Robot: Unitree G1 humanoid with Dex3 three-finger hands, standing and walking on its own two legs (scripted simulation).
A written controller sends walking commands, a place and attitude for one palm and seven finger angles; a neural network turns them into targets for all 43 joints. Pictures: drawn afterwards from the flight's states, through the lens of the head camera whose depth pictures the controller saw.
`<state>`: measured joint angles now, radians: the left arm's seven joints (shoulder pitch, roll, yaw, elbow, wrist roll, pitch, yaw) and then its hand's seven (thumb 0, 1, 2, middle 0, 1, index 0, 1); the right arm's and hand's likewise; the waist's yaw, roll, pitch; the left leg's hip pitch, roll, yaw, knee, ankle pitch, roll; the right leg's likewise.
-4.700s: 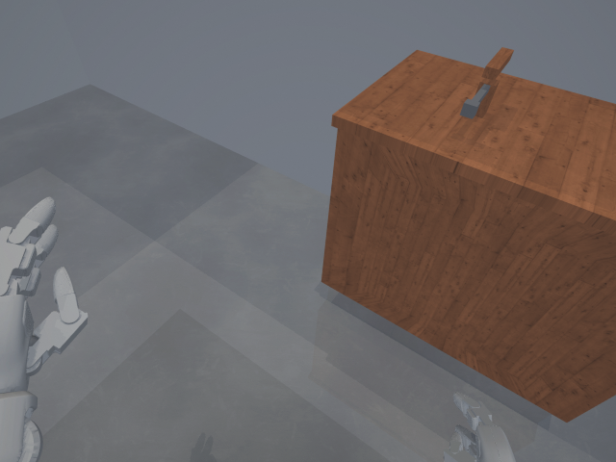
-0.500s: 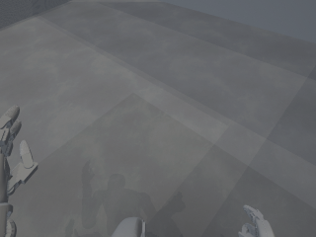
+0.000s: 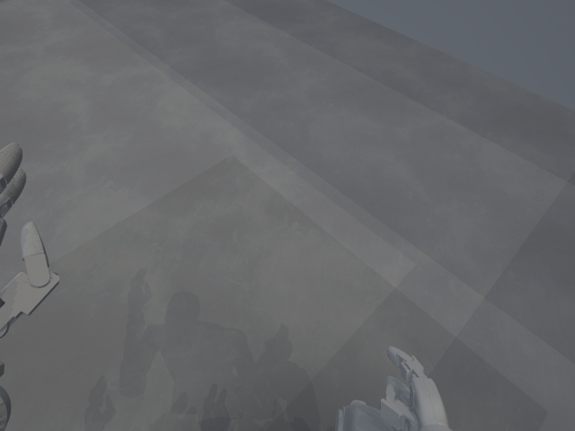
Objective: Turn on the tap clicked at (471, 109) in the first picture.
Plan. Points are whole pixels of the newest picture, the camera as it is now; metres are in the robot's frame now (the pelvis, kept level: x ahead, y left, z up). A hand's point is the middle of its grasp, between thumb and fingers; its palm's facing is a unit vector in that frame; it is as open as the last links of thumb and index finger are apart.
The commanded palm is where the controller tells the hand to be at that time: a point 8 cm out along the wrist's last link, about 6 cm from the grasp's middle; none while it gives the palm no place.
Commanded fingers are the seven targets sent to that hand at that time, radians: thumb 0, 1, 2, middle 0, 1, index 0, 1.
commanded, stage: walk to a spot facing it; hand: left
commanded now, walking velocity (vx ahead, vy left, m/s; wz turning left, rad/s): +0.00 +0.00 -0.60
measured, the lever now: out of the picture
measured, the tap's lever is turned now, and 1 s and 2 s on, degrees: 0 0 0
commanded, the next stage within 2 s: turn to face it in 1.18 s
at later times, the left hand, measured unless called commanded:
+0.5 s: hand (219, 186) +0.32 +0.10 +0.20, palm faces +0.14 -0.82 -0.55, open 7.4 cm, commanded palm +0.28 +0.17 +0.18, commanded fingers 0.00 0.90 0.90 -0.20 -0.30 -0.20 -0.30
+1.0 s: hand (223, 191) +0.32 +0.10 +0.19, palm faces -0.02 -0.90 -0.43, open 7.4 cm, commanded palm +0.30 +0.15 +0.18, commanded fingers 0.00 0.90 0.90 -0.20 -0.30 -0.20 -0.30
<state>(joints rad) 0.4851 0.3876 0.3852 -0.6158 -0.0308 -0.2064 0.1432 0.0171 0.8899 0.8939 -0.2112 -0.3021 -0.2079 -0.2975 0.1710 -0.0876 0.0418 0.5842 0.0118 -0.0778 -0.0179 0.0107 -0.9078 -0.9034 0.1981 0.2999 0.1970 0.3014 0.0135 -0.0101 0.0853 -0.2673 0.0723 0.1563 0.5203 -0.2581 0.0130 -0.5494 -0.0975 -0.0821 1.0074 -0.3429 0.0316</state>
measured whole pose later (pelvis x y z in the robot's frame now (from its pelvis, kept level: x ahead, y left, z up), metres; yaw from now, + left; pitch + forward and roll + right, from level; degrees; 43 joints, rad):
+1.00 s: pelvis +0.01 +0.00 +0.00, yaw -32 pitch -1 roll -2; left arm 0.42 0.36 0.38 -0.53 -0.02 -0.20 0.13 0.01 0.89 0.89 -0.21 -0.30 -0.21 -0.30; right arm 0.21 -0.13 0.03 0.55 0.02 -0.01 0.02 0.01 -0.91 -0.90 0.20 0.30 0.20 0.30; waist 0.07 0.06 0.05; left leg -0.22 0.17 0.19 0.54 -0.29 -0.04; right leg -0.45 -0.02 -0.05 0.90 -0.41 0.07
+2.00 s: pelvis -0.15 +0.02 +0.00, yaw -67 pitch +0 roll +2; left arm 0.54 0.40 0.40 -0.51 -0.06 -0.18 0.14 0.01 0.89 0.89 -0.22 -0.30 -0.21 -0.30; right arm 0.16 -0.26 -0.04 0.58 0.02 0.05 -0.02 0.01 -0.91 -0.90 0.20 0.30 0.19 0.30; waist -0.01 0.04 0.11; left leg -0.52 0.07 0.06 1.10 -0.39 -0.10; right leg -0.31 0.04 0.00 0.51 -0.20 -0.07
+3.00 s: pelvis -0.22 +0.15 -0.01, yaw -100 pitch -1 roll +3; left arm 0.49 0.39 0.40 -0.54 -0.03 -0.18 0.13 0.01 0.89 0.89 -0.21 -0.30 -0.21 -0.30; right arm 0.17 -0.23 -0.03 0.53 0.02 0.05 -0.03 0.01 -0.91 -0.90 0.19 0.30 0.19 0.30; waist 0.04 -0.06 0.06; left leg -0.24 0.05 0.12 0.56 -0.29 -0.03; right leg -0.55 0.09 0.05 0.88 -0.34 0.00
